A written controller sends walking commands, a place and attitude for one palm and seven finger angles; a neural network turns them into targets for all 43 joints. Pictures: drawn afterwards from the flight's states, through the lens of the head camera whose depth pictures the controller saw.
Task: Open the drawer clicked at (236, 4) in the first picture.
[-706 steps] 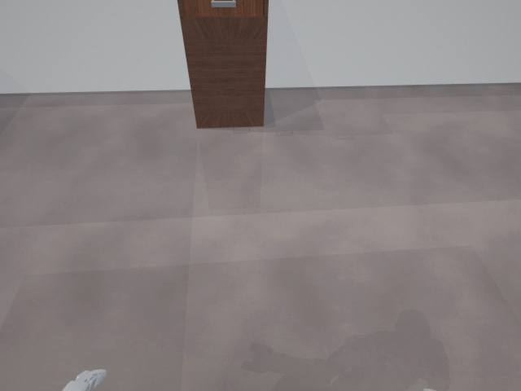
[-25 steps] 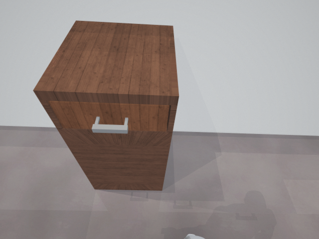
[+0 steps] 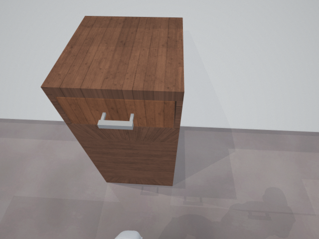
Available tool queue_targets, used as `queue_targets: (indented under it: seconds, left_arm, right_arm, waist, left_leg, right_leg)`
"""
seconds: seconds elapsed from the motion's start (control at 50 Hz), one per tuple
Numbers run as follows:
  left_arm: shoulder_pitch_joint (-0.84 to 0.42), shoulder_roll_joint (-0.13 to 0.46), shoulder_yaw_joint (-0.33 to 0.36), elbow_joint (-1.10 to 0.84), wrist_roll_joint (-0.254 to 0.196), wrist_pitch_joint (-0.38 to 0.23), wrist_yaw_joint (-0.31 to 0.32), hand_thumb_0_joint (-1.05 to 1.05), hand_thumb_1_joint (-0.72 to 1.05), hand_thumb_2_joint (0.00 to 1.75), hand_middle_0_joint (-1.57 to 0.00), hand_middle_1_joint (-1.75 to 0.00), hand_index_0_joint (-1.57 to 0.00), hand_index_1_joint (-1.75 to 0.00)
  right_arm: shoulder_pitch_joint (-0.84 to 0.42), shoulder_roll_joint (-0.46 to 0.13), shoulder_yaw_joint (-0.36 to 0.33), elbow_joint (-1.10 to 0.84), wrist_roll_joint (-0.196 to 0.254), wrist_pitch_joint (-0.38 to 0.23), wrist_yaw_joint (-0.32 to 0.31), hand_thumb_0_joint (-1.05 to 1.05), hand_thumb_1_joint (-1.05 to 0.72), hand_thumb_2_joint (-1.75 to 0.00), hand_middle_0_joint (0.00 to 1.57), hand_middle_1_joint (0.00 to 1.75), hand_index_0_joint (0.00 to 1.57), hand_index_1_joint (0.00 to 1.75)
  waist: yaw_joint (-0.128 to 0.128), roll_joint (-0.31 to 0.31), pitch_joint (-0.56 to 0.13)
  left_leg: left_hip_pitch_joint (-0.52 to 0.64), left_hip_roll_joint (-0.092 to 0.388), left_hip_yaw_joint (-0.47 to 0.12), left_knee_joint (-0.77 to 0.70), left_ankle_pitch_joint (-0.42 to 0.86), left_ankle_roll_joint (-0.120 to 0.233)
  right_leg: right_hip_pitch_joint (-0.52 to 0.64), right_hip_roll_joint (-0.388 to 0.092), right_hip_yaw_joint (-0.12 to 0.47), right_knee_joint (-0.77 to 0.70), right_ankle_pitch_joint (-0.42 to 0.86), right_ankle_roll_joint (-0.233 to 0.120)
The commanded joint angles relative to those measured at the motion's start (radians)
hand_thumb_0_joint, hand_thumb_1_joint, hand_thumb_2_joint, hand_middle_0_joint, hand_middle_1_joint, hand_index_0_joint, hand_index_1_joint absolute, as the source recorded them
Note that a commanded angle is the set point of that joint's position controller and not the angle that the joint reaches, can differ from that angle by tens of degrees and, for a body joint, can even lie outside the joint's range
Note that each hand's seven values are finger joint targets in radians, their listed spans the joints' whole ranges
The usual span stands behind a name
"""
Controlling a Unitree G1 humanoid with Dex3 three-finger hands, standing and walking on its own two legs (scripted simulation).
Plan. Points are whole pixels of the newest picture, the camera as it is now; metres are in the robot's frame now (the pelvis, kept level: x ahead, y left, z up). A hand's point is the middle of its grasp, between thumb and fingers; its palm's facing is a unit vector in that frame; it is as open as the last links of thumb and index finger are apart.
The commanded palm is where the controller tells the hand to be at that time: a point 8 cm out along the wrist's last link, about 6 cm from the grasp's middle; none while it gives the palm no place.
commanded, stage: come to a stop and stand still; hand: left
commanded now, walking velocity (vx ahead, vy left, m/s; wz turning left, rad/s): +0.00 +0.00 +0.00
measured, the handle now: (116, 120) +0.46 +0.19 -0.04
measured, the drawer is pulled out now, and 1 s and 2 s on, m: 0.00 0.00 0.00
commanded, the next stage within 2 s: look again from close up in 0.86 s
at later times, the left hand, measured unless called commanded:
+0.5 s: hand out of the picture -0.06 +0.20 -0.17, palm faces -0.01 -0.98 -0.21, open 7.4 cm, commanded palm none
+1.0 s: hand out of the picture -0.09 +0.16 -0.17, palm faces +0.00 -0.99 -0.15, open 7.4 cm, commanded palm none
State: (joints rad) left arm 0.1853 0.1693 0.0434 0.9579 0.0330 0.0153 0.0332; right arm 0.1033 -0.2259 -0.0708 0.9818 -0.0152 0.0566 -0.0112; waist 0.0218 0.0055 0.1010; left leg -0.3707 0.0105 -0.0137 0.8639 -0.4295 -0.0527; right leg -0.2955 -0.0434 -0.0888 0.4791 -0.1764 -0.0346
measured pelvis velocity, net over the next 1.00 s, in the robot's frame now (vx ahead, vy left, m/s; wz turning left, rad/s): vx -0.06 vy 0.02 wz -0.04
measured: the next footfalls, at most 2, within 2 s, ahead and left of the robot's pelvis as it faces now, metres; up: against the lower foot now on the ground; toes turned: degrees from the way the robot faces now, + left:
left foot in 0.08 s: +0.02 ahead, +0.14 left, +0.00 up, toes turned -1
right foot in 0.40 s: -0.03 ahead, -0.04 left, +0.00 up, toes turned -1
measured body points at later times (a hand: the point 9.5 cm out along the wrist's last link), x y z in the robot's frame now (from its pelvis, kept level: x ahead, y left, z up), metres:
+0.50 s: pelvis -0.04 +0.03 +0.00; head -0.03 +0.01 +0.45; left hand -0.06 +0.25 -0.15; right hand -0.05 -0.19 -0.17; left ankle -0.02 +0.14 -0.74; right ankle -0.09 -0.07 -0.74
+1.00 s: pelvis -0.06 +0.02 +0.00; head -0.04 +0.01 +0.45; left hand -0.08 +0.22 -0.16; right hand -0.11 -0.18 -0.16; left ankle -0.02 +0.14 -0.74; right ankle -0.09 -0.07 -0.74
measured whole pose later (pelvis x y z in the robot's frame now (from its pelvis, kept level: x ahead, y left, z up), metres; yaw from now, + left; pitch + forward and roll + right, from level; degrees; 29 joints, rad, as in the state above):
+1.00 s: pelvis -0.06 +0.02 +0.00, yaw -2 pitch +0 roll -1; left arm 0.36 0.09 -0.01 1.12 0.02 -0.03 0.05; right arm 0.34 -0.12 0.01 1.14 -0.01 0.01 -0.02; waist -0.01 0.02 0.03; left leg -0.27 0.04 0.05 0.47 -0.20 -0.01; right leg -0.14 0.04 -0.04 0.42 -0.28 -0.04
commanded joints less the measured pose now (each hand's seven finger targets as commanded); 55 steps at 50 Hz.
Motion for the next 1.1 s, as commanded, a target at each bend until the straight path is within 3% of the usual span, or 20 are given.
queue_targets:
  seconds: [0.0, 0.02, 0.04, 0.06, 0.08, 0.1, 0.16, 0.3, 0.34, 0.38, 0.42, 0.44, 0.46, 0.56, 0.66, 0.92, 0.94, 0.96, 1.02, 1.08]
  left_arm:
    - [0.054, 0.198, 0.052, -0.039, 0.001, 0.000, 0.006, 0.00, 0.90, 0.90, -0.20, -0.30, -0.20, -0.30]
    - [0.037, 0.191, 0.052, -0.039, -0.006, 0.004, 0.006, 0.00, 0.90, 0.90, -0.20, -0.30, -0.20, -0.30]
    - [0.045, 0.159, 0.043, -0.040, -0.012, 0.011, 0.002, 0.00, 0.90, 0.90, -0.20, -0.30, -0.20, -0.30]
    - [0.077, 0.097, 0.033, -0.053, -0.016, 0.019, 0.000, 0.00, 0.90, 0.90, -0.20, -0.30, -0.20, -0.30]
    - [0.059, 0.066, 0.025, -0.057, -0.017, 0.026, 0.003, 0.00, 0.90, 0.90, -0.20, -0.30, -0.20, -0.30]
    - [0.057, 0.081, 0.027, -0.049, -0.014, 0.028, 0.002, 0.00, 0.90, 0.90, -0.20, -0.30, -0.20, -0.30]
    - [0.133, 0.084, 0.028, 0.007, 0.000, 0.031, -0.007, 0.00, 0.90, 0.90, -0.20, -0.30, -0.20, -0.30]
    - [0.136, 0.039, -0.009, 0.049, -0.012, 0.004, -0.003, 0.00, 0.90, 0.90, -0.20, -0.30, -0.20, -0.30]
    - [0.207, 0.039, -0.012, 0.091, -0.015, -0.007, 0.004, 0.00, 0.90, 0.90, -0.20, -0.30, -0.20, -0.30]
    - [0.221, 0.076, -0.013, 0.113, -0.015, -0.022, 0.012, 0.00, 0.90, 0.90, -0.20, -0.30, -0.20, -0.30]
    - [0.222, 0.072, -0.020, 0.124, -0.017, -0.027, 0.013, 0.00, 0.90, 0.90, -0.20, -0.30, -0.20, -0.30]
    - [0.216, 0.068, -0.020, 0.134, -0.018, -0.037, 0.015, 0.00, 0.90, 0.90, -0.20, -0.30, -0.20, -0.30]
    - [0.204, 0.062, -0.025, 0.135, -0.020, -0.038, 0.016, 0.00, 0.90, 0.90, -0.20, -0.30, -0.20, -0.30]
    - [0.207, 0.041, -0.030, 0.143, -0.022, -0.028, 0.017, 0.00, 0.90, 0.90, -0.20, -0.30, -0.20, -0.30]
    - [0.226, 0.036, -0.027, 0.144, -0.023, -0.026, 0.017, 0.00, 0.90, 0.90, -0.20, -0.30, -0.20, -0.30]
    - [0.256, -0.002, -0.027, 0.150, -0.025, -0.032, 0.014, 0.00, 0.90, 0.90, -0.20, -0.30, -0.20, -0.30]
    - [0.293, 0.049, -0.038, 0.159, -0.001, -0.070, 0.043, 0.00, 0.90, 0.90, -0.20, -0.30, -0.20, -0.30]
    - [0.262, 0.084, -0.036, 0.144, -0.008, -0.081, 0.038, 0.00, 0.90, 0.90, -0.20, -0.30, -0.20, -0.30]
    - [0.223, 0.056, -0.038, 0.105, -0.026, -0.079, 0.033, 0.00, 0.90, 0.90, -0.20, -0.30, -0.20, -0.30]
    - [0.225, 0.045, -0.039, 0.088, -0.025, -0.058, 0.027, 0.00, 0.90, 0.90, -0.20, -0.30, -0.20, -0.30]
  right_arm:
    - [0.172, -0.020, 0.011, -0.016, 0.002, -0.022, -0.003, 0.00, -0.90, -0.90, 0.20, 0.30, 0.20, 0.30]
    - [0.217, -0.022, 0.012, -0.003, 0.002, -0.028, -0.003, 0.00, -0.90, -0.90, 0.20, 0.30, 0.20, 0.30]
    - [0.234, -0.052, 0.010, 0.002, 0.002, -0.035, -0.005, 0.00, -0.90, -0.90, 0.20, 0.30, 0.20, 0.30]
    - [0.226, -0.126, -0.004, -0.015, -0.006, -0.041, -0.005, 0.00, -0.90, -0.90, 0.20, 0.30, 0.20, 0.30]
    - [0.159, -0.172, -0.007, -0.044, -0.014, -0.031, -0.007, 0.00, -0.90, -0.90, 0.20, 0.30, 0.20, 0.30]
    - [0.091, -0.149, 0.008, -0.063, -0.020, -0.028, -0.007, 0.00, -0.90, -0.90, 0.20, 0.30, 0.20, 0.30]
    - [0.034, -0.088, 0.031, -0.058, -0.013, -0.041, -0.021, 0.00, -0.90, -0.90, 0.20, 0.30, 0.20, 0.30]
    - [0.193, -0.069, 0.030, 0.028, -0.006, -0.055, -0.027, 0.00, -0.90, -0.90, 0.20, 0.30, 0.20, 0.30]
    - [0.204, -0.064, 0.033, 0.051, 0.003, -0.057, -0.025, 0.00, -0.90, -0.90, 0.20, 0.30, 0.20, 0.30]
    - [0.210, -0.018, 0.041, 0.056, 0.013, -0.063, -0.021, 0.00, -0.90, -0.90, 0.20, 0.30, 0.20, 0.30]
    - [0.207, -0.004, 0.049, 0.067, 0.009, -0.064, -0.018, 0.00, -0.90, -0.90, 0.20, 0.30, 0.20, 0.30]
    - [0.208, -0.006, 0.049, 0.082, 0.005, -0.061, -0.020, 0.00, -0.90, -0.90, 0.20, 0.30, 0.20, 0.30]
    - [0.219, -0.013, 0.048, 0.090, 0.007, -0.059, -0.020, 0.00, -0.90, -0.90, 0.20, 0.30, 0.20, 0.30]
    - [0.230, 0.003, 0.057, 0.136, 0.005, -0.046, -0.016, 0.00, -0.90, -0.90, 0.20, 0.30, 0.20, 0.30]
    - [0.265, 0.021, 0.061, 0.152, 0.001, -0.041, -0.017, 0.00, -0.90, -0.90, 0.20, 0.30, 0.20, 0.30]
    - [0.309, 0.044, 0.062, 0.154, 0.000, -0.054, -0.026, 0.00, -0.90, -0.90, 0.20, 0.30, 0.20, 0.30]
    - [0.164, 0.008, 0.066, 0.073, 0.006, -0.083, -0.009, 0.00, -0.90, -0.90, 0.20, 0.30, 0.20, 0.30]
    - [0.202, 0.033, 0.073, 0.032, 0.010, -0.075, -0.003, 0.00, -0.90, -0.90, 0.20, 0.30, 0.20, 0.30]
    - [0.308, 0.037, 0.075, 0.060, 0.001, -0.082, -0.011, 0.00, -0.90, -0.90, 0.20, 0.30, 0.20, 0.30]
    - [0.286, 0.018, 0.075, 0.053, 0.000, -0.082, -0.014, 0.00, -0.90, -0.90, 0.20, 0.30, 0.20, 0.30]
  waist:
    - [-0.027, -0.167, -0.177]
    - [-0.052, -0.160, -0.173]
    - [-0.054, -0.070, -0.159]
    - [-0.047, 0.174, -0.134]
    - [-0.040, 0.307, -0.043]
    - [-0.020, 0.224, -0.003]
    - [0.026, 0.188, 0.002]
    - [-0.030, 0.098, -0.091]
    - [-0.005, 0.054, -0.115]
    - [-0.020, -0.025, -0.130]
    - [-0.028, -0.033, -0.141]
    - [-0.031, -0.149, -0.152]
    - [-0.036, -0.175, -0.141]
    - [-0.030, -0.063, 0.013]
    - [-0.031, -0.001, 0.044]
    - [-0.028, -0.008, -0.009]
    - [0.021, -0.047, 0.070]
    - [-0.052, -0.062, 0.012]
    - [-0.059, -0.098, -0.189]
    - [-0.040, 0.021, -0.115]
  left_leg:
    - [0.154, -0.015, 0.066, -0.273, 0.096, 0.018]
    - [0.244, -0.010, 0.069, -0.395, 0.193, 0.023]
    - [0.309, 0.030, 0.028, -0.472, 0.229, 0.033]
    - [0.284, 0.218, -0.209, -0.579, 0.234, 0.081]
    - [0.083, 0.332, -0.309, -0.678, 0.195, 0.165]
    - [-0.076, 0.334, -0.291, -0.719, 0.036, 0.214]
    - [-0.062, 0.213, -0.168, -0.713, 0.062, 0.175]
    - [0.262, 0.213, -0.152, -0.617, 0.362, 0.207]
    - [0.228, 0.175, -0.122, -0.548, 0.386, 0.163]
    - [0.186, 0.098, -0.043, -0.484, 0.400, 0.093]
    - [0.236, 0.077, -0.015, -0.482, 0.433, 0.079]
    - [0.240, 0.080, -0.002, -0.464, 0.430, 0.075]
    - [0.238, 0.080, 0.003, -0.478, 0.385, 0.072]
    - [0.212, 0.081, -0.009, -0.527, 0.247, 0.069]
    - [0.176, 0.073, -0.006, -0.523, 0.196, 0.064]
    - [0.173, 0.086, -0.011, -0.507, 0.264, 0.067]
    - [0.044, 0.073, 0.008, -0.282, 0.262, 0.042]
    - [0.098, 0.070, 0.022, -0.304, 0.214, 0.044]
    - [0.152, 0.053, 0.009, -0.340, 0.292, 0.079]
    - [0.147, 0.078, -0.014, -0.362, 0.362, 0.089]
  right_leg:
    - [0.095, -0.213, 0.209, -0.093, 0.260, -0.122]
    - [0.031, -0.192, 0.197, -0.068, 0.165, -0.087]
    - [-0.044, -0.138, 0.160, -0.017, 0.023, -0.043]
    - [-0.146, -0.029, 0.087, 0.116, -0.206, 0.012]
    - [-0.141, 0.026, 0.052, 0.253, -0.352, 0.041]
    - [-0.055, 0.000, 0.102, 0.347, -0.315, 0.035]
    - [-0.053, 0.014, 0.121, 0.484, -0.196, 0.037]
    - [-0.021, -0.003, 0.063, 0.102, -0.239, 0.059]
    - [0.114, -0.003, 0.066, -0.118, -0.056, 0.055]
    - [0.180, -0.089, 0.174, -0.145, 0.140, 0.016]
    - [0.151, -0.114, 0.174, -0.120, 0.243, -0.007]
    - [0.164, -0.098, 0.176, -0.115, 0.312, -0.008]
    - [0.155, -0.099, 0.167, -0.120, 0.284, -0.006]
    - [0.028, -0.068, 0.173, -0.203, -0.099, 0.004]
    - [0.004, -0.059, 0.184, -0.224, -0.182, -0.001]
    - [0.041, -0.049, 0.169, -0.184, -0.078, -0.008]
    - [0.018, -0.104, 0.236, -0.185, 0.298, 0.019]
    - [0.044, -0.164, 0.237, -0.165, 0.437, -0.010]
    - [0.179, -0.102, 0.174, -0.069, 0.354, -0.040]
    - [0.106, -0.055, 0.152, -0.049, 0.123, -0.035]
